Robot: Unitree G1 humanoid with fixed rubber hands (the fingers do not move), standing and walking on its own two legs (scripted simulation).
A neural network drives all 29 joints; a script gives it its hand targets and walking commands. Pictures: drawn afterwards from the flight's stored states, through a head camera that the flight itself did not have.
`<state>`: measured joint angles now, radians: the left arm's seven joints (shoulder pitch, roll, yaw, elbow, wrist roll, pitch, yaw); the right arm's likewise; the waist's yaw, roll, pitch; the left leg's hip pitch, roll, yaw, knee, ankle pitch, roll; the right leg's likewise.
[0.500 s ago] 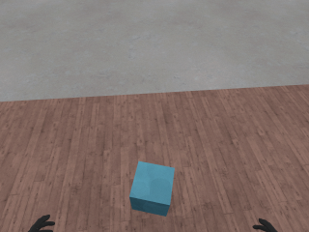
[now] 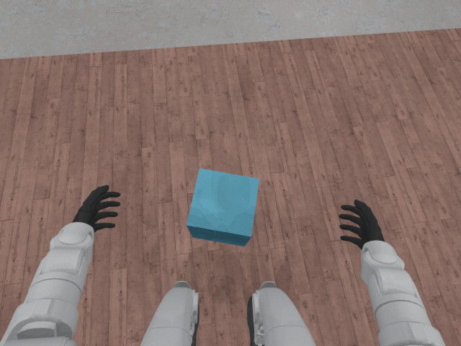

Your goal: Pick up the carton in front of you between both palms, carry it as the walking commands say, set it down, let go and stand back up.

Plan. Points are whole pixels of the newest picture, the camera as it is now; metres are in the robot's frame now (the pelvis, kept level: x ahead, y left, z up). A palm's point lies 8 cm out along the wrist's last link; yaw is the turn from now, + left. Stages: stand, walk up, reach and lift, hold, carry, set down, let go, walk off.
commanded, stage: reach and lift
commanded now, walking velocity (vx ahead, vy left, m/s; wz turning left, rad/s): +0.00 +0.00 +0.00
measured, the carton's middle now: (223, 210) +0.46 +0.00 -0.59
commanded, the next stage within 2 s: none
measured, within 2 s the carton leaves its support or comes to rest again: neither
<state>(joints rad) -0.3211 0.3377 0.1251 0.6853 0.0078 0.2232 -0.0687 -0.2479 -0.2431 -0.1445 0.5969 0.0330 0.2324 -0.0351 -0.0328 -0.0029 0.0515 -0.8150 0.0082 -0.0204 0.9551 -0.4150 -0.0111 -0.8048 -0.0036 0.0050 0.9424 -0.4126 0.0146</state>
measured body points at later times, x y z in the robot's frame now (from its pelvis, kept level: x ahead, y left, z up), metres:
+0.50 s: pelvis -0.07 +0.02 -0.06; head +0.23 +0.02 +0.27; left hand +0.50 +0.19 -0.15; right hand +0.43 -0.20 -0.16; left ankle +0.02 +0.12 -0.68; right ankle +0.02 -0.13 -0.68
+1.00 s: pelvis -0.05 +0.01 -0.19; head +0.30 +0.01 +0.08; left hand +0.49 +0.18 -0.37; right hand +0.44 -0.20 -0.36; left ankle +0.02 +0.13 -0.68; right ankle +0.02 -0.13 -0.68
